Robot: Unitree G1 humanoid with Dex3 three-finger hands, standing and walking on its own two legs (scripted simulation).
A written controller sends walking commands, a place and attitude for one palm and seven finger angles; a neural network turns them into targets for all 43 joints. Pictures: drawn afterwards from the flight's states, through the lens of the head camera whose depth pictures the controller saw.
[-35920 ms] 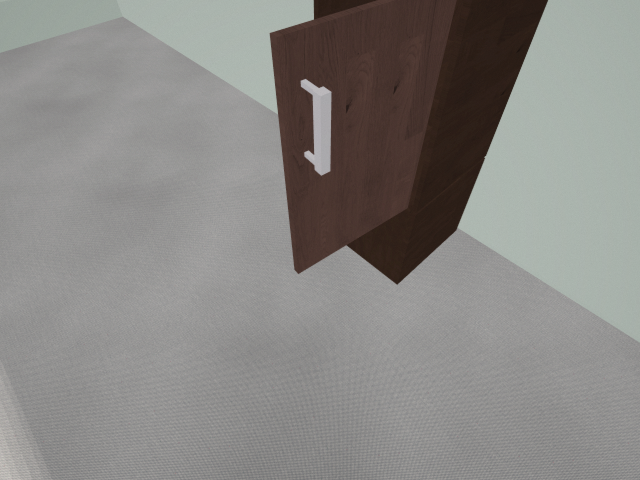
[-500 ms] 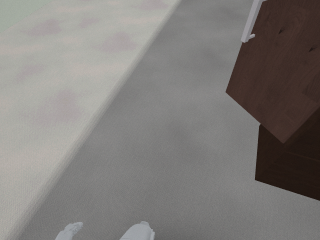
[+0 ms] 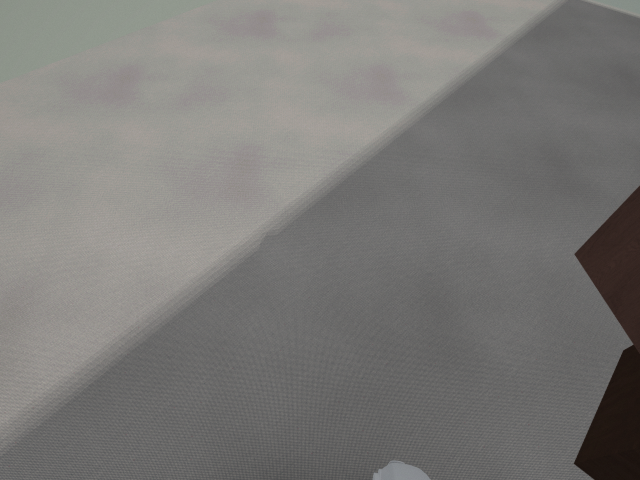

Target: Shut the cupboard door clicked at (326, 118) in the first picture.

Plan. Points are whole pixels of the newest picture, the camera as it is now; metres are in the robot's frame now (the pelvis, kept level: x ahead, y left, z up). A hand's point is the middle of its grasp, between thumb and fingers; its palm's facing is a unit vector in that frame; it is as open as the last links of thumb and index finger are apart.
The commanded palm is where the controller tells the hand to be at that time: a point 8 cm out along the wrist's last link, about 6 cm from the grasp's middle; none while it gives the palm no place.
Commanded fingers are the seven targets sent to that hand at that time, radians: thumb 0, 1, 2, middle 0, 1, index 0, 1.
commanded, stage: walk to a spot facing it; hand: left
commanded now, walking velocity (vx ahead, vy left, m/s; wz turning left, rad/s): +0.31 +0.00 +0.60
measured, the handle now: out of the picture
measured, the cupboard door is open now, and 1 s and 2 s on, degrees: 51 51 51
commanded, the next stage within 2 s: turn to face it in 0.72 s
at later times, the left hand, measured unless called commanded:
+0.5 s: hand out of the picture +0.05 +0.17 -0.18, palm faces +0.41 -0.90 -0.16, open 7.4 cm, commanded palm none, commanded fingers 0.00 0.90 0.90 -0.20 -0.30 -0.20 -0.30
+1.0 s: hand (148, 318) +0.36 +0.32 -0.15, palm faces +0.43 -0.88 -0.20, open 7.4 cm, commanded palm none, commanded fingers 0.00 0.90 0.90 -0.20 -0.30 -0.20 -0.30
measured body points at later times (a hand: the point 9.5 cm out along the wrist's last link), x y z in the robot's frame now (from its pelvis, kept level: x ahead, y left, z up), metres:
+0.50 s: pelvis +0.14 +0.02 -0.01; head +0.19 +0.06 +0.44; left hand +0.03 +0.22 -0.17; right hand +0.34 -0.17 -0.14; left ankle +0.20 +0.14 -0.72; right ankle +0.07 -0.14 -0.73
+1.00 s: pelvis +0.32 +0.10 +0.00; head +0.34 +0.11 +0.45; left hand +0.34 +0.36 -0.13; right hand +0.40 -0.12 -0.15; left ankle +0.21 +0.14 -0.73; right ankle +0.46 +0.03 -0.72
